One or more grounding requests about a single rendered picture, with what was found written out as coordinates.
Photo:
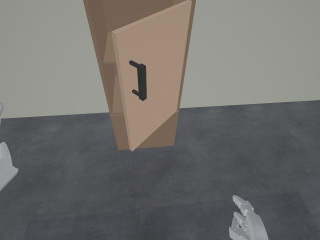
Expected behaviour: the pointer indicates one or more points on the left robot hand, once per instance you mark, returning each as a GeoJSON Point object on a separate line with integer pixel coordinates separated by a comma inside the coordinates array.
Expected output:
{"type": "Point", "coordinates": [7, 170]}

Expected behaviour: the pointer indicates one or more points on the handle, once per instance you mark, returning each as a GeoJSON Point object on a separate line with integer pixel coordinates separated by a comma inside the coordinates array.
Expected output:
{"type": "Point", "coordinates": [142, 80]}

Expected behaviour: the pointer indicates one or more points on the right robot hand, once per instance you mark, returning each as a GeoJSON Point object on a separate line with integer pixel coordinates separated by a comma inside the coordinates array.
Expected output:
{"type": "Point", "coordinates": [252, 227]}

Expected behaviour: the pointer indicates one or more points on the cupboard door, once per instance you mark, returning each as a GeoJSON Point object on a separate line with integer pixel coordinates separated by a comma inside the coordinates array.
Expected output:
{"type": "Point", "coordinates": [157, 41]}

